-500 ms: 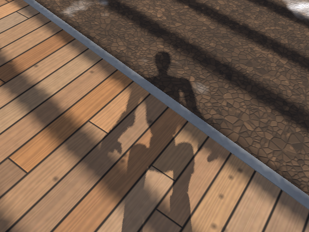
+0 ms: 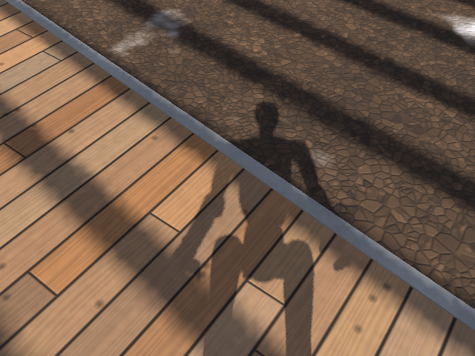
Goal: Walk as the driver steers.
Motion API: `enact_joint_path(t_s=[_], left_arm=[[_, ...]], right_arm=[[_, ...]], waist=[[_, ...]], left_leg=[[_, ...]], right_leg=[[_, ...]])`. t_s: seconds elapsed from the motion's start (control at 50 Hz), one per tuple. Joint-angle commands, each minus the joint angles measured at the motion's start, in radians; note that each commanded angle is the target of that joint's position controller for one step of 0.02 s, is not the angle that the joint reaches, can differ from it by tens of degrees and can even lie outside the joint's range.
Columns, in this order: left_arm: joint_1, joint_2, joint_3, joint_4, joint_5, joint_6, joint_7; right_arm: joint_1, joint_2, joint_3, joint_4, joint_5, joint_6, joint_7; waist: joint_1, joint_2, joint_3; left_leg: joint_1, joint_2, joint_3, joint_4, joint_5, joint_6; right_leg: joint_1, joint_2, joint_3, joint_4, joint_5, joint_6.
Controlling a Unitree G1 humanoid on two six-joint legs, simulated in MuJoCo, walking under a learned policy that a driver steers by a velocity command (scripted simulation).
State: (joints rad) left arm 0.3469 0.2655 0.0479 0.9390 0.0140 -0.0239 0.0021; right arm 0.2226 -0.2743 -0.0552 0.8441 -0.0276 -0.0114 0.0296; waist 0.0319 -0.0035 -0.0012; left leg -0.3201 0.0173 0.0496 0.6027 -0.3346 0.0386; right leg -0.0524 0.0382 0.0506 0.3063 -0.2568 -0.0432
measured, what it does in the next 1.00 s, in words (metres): walks ahead, turning left: left foot, then right foot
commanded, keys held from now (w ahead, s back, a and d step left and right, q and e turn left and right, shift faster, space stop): w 0.42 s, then w+q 0.58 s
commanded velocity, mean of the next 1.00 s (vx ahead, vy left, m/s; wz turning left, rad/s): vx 0.46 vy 0.00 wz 0.21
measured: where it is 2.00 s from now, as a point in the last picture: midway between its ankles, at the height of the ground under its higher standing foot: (170, 221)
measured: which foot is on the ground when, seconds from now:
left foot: up 0.00-0.02, down 0.04-0.54, up 0.56-1.00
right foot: down 0.00-0.04, up 0.06-0.52, down 0.54-1.00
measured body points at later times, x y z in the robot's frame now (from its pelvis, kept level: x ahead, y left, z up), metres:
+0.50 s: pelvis +0.21 +0.02 -0.02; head +0.25 +0.02 +0.43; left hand +0.43 +0.23 -0.12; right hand +0.12 -0.22 -0.15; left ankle +0.04 +0.10 -0.75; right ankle +0.38 -0.08 -0.72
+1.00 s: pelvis +0.49 +0.01 -0.01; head +0.53 +0.02 +0.44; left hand +0.39 +0.23 -0.16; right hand +0.72 -0.16 -0.13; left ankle +0.63 +0.15 -0.71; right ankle +0.38 -0.07 -0.75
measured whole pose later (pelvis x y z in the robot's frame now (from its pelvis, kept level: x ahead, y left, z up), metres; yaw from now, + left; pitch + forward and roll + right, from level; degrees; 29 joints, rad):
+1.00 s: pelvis +0.49 +0.01 -0.01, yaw +16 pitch +0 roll -1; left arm 0.41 0.19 0.03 1.01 0.02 -0.10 0.02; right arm 0.05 -0.21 -0.03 0.84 -0.03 -0.01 0.06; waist 0.04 0.02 0.07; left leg -0.61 0.06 0.11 0.69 -0.03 0.10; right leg 0.10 0.04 -0.30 0.24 -0.35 -0.04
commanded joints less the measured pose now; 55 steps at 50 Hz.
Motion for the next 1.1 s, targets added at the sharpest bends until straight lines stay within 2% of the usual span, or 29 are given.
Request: enact_joint_path(t_s=[0.02, 0.04, 0.06, 0.08, 0.1, 0.12, 0.14, 0.18, 0.24, 0.32, 0.38, 0.44, 0.48, 0.52, 0.54, 0.56, 0.58, 0.6, 0.62, 0.64, 0.68, 0.76, 0.84, 0.94, 1.0, 1.04, 1.06, 1.08, 1.1], left_arm=[[-0.101, 0.140, 0.033, -0.061, -0.004, -0.020, -0.004], [-0.112, 0.098, 0.019, -0.068, 0.007, -0.024, -0.004], [-0.134, -0.001, -0.010, -0.106, 0.002, -0.032, -0.011], [-0.149, 0.065, 0.007, -0.119, 0.012, -0.032, -0.011], [-0.145, 0.112, 0.019, -0.112, 0.023, -0.031, -0.017], [-0.117, 0.107, 0.019, -0.089, 0.019, -0.033, -0.032], [-0.091, 0.096, 0.017, -0.070, 0.015, -0.035, -0.040], [-0.089, 0.075, 0.010, -0.049, 0.030, -0.028, -0.048], [-0.164, 0.056, 0.004, -0.069, 0.027, -0.016, -0.050], [-0.320, 0.035, -0.008, -0.122, 0.026, -0.011, -0.050], [-0.410, 0.014, -0.021, -0.153, 0.018, -0.015, -0.051], [-0.454, 0.024, -0.021, -0.176, 0.014, -0.019, -0.045], [-0.403, 0.040, -0.014, -0.172, 0.012, -0.026, -0.035], [-0.183, 0.081, 0.008, -0.105, 0.010, -0.042, -0.015], [-0.011, 0.119, 0.024, -0.057, 0.023, -0.054, -0.002], [0.123, 0.219, 0.049, -0.049, 0.054, -0.060, 0.013], [0.097, 0.244, 0.055, -0.054, 0.049, -0.050, 0.001], [0.001, 0.168, 0.043, -0.064, 0.018, -0.044, -0.004], [-0.092, 0.097, 0.025, -0.079, 0.010, -0.050, -0.007], [-0.131, 0.061, 0.016, -0.079, 0.011, -0.059, -0.008], [-0.121, 0.027, 0.006, -0.056, 0.007, -0.073, 0.001], [-0.046, 0.039, 0.010, -0.023, -0.003, -0.101, 0.004], [0.014, 0.032, 0.005, 0.000, 0.002, -0.100, 0.008], [0.091, 0.060, 0.005, 0.030, 0.003, -0.090, 0.023], [0.108, 0.086, 0.010, 0.042, 0.006, -0.072, 0.036], [0.090, 0.117, 0.019, 0.039, 0.011, -0.057, 0.044], [0.081, 0.132, 0.024, 0.033, 0.013, -0.047, 0.042], [0.069, 0.139, 0.028, 0.022, 0.011, -0.039, 0.036], [0.060, 0.117, 0.024, -0.007, 0.009, -0.040, 0.029]], right_arm=[[0.104, -0.055, -0.016, -0.004, 0.001, -0.025, -0.010], [0.214, -0.088, -0.025, 0.030, -0.001, -0.036, -0.021], [0.322, -0.191, -0.044, 0.037, -0.013, -0.049, -0.032], [0.341, -0.246, -0.057, 0.056, -0.003, -0.046, -0.029], [0.237, -0.187, -0.042, 0.033, 0.003, -0.043, -0.024], [0.149, -0.134, -0.027, 0.008, 0.009, -0.049, -0.017], [0.112, -0.108, -0.020, -0.002, 0.009, -0.057, -0.015], [0.134, -0.079, -0.008, 0.017, 0.010, -0.075, -0.019], [0.221, -0.065, -0.002, 0.067, 0.018, -0.085, -0.019], [0.281, -0.051, 0.007, 0.107, 0.017, -0.084, -0.023], [0.302, -0.053, 0.009, 0.130, 0.014, -0.087, -0.028], [0.317, -0.062, 0.009, 0.154, 0.012, -0.086, -0.035], [0.285, -0.076, 0.007, 0.159, 0.011, -0.084, -0.041], [0.247, -0.101, 0.001, 0.157, 0.009, -0.078, -0.041], [0.234, -0.098, 0.003, 0.150, 0.016, -0.077, -0.038], [0.286, -0.015, 0.023, 0.113, 0.036, -0.077, -0.030], [0.392, 0.028, 0.024, 0.126, 0.051, -0.068, -0.034], [0.297, -0.066, -0.003, 0.127, 0.026, -0.058, -0.040], [0.228, -0.056, -0.005, 0.109, 0.023, -0.060, -0.032], [0.200, -0.027, -0.003, 0.107, 0.021, -0.058, -0.027], [0.207, -0.006, -0.005, 0.110, -0.001, -0.032, -0.011], [0.112, 0.021, -0.007, 0.068, -0.002, -0.002, 0.008], [-0.043, 0.024, 0.000, 0.009, 0.002, -0.002, 0.022], [-0.219, 0.037, 0.021, -0.057, -0.003, -0.009, 0.034], [-0.220, 0.015, 0.015, -0.071, -0.007, -0.008, 0.032], [-0.131, -0.010, 0.002, -0.049, -0.009, -0.006, 0.023], [-0.046, -0.031, -0.010, -0.026, -0.009, -0.010, 0.019], [0.083, -0.061, -0.028, 0.014, -0.015, -0.018, 0.010], [0.208, -0.147, -0.061, 0.042, -0.026, -0.020, -0.006]], waist=[[-0.098, -0.048, 0.072], [-0.145, 0.025, 0.045], [-0.187, 0.258, -0.008], [-0.167, 0.267, 0.053], [-0.098, 0.133, 0.132], [-0.052, 0.089, 0.145], [-0.029, 0.082, 0.122], [-0.029, 0.086, 0.085], [-0.041, 0.079, 0.087], [-0.070, 0.077, 0.119], [-0.085, 0.088, 0.130], [-0.084, 0.088, 0.141], [-0.043, 0.088, 0.116], [0.051, 0.085, -0.010], [0.122, 0.058, -0.108], [0.122, -0.093, -0.266], [0.060, -0.219, -0.342], [0.038, -0.077, -0.195], [0.010, -0.041, -0.057], [-0.012, -0.035, 0.001], [-0.050, -0.067, 0.033], [-0.062, -0.061, 0.058], [-0.042, -0.054, 0.097], [0.002, -0.052, 0.117], [-0.015, -0.070, 0.091], [-0.063, -0.102, 0.033], [-0.097, -0.105, -0.017], [-0.155, -0.078, -0.084], [-0.209, 0.019, -0.166]], left_leg=[[0.301, -0.046, 0.037, -0.145, 0.079, 0.018], [0.451, 0.011, -0.053, -0.199, -0.011, 0.029], [0.536, 0.275, -0.432, -0.403, -0.356, 0.084], [0.430, 0.400, -0.733, -0.538, -0.572, 0.178], [0.333, 0.372, -0.670, -0.528, -0.557, 0.184], [0.281, 0.310, -0.563, -0.518, -0.432, 0.160], [0.274, 0.258, -0.461, -0.523, -0.292, 0.134], [0.291, 0.194, -0.312, -0.515, -0.022, 0.117], [0.330, 0.176, -0.222, -0.504, 0.220, 0.133], [0.337, 0.160, -0.157, -0.500, 0.401, 0.148], [0.331, 0.155, -0.117, -0.492, 0.508, 0.146], [0.371, 0.187, -0.123, -0.469, 0.611, 0.147], [0.404, 0.201, -0.128, -0.386, 0.811, 0.134], [0.399, 0.175, -0.117, -0.136, 1.023, 0.105], [0.264, 0.133, -0.096, 0.081, 0.864, 0.090], [0.006, 0.041, -0.048, 0.414, 0.428, 0.066], [-0.225, -0.091, -0.074, 0.658, -0.210, 0.056], [-0.275, -0.016, -0.131, 0.703, -0.105, 0.072], [-0.268, 0.022, -0.125, 0.660, -0.006, 0.074], [-0.236, 0.052, -0.119, 0.620, 0.043, 0.073], [-0.179, 0.077, -0.110, 0.582, 0.069, 0.056], [-0.278, 0.093, -0.080, 0.549, 0.162, 0.038], [-0.362, 0.088, -0.037, 0.389, 0.310, 0.022], [-0.316, 0.048, 0.069, 0.110, 0.358, 0.043], [-0.249, -0.008, 0.114, 0.047, 0.249, 0.091], [-0.138, -0.071, 0.137, 0.038, 0.132, 0.138], [-0.045, -0.099, 0.131, 0.009, 0.087, 0.165], [0.129, -0.121, 0.106, -0.074, 0.096, 0.196], [0.356, 0.029, -0.111, -0.134, 0.002, 0.253]], right_leg=[[-0.346, -0.188, 0.168, -0.040, -0.260, -0.144], [-0.458, -0.137, 0.118, 0.097, -0.275, -0.115], [-0.578, -0.014, -0.037, 0.450, -0.268, -0.061], [-0.694, 0.035, -0.041, 0.646, -0.309, -0.066], [-0.697, -0.040, 0.019, 0.738, -0.214, -0.079], [-0.666, -0.075, 0.020, 0.739, -0.112, -0.076], [-0.628, -0.096, 0.006, 0.722, -0.048, -0.062], [-0.599, -0.110, -0.033, 0.732, 0.046, -0.033], [-0.666, -0.123, -0.068, 0.720, 0.113, -0.001], [-0.711, -0.116, -0.107, 0.576, 0.174, 0.031], [-0.638, -0.090, -0.136, 0.415, 0.224, 0.023], [-0.568, -0.070, -0.143, 0.312, 0.217, -0.013], [-0.477, -0.042, -0.138, 0.268, 0.165, -0.045], [-0.214, 0.016, -0.144, 0.208, 0.115, -0.079], [0.041, -0.042, -0.090, 0.171, 0.134, -0.103], [0.323, -0.333, 0.249, 0.142, -0.074, -0.156], [0.404, -0.512, 0.639, -0.004, -0.128, -0.237], [0.255, -0.450, 0.558, -0.043, -0.220, -0.202], [0.090, -0.410, 0.391, -0.084, -0.176, -0.171], [-0.010, -0.364, 0.272, -0.120, -0.072, -0.142], [-0.109, -0.307, 0.110, -0.147, 0.076, -0.103], [-0.097, -0.286, -0.050, -0.177, 0.243, -0.092], [-0.065, -0.252, -0.169, -0.178, 0.376, -0.074], [0.047, -0.270, -0.257, -0.140, 0.560, -0.060], [0.152, -0.295, -0.299, -0.032, 0.853, -0.053], [0.190, -0.308, -0.319, 0.135, 1.089, -0.056], [0.180, -0.314, -0.318, 0.279, 1.097, -0.065], [0.103, -0.306, -0.324, 0.490, 0.970, -0.055], [-0.110, -0.268, -0.328, 0.797, 0.618, -0.026]])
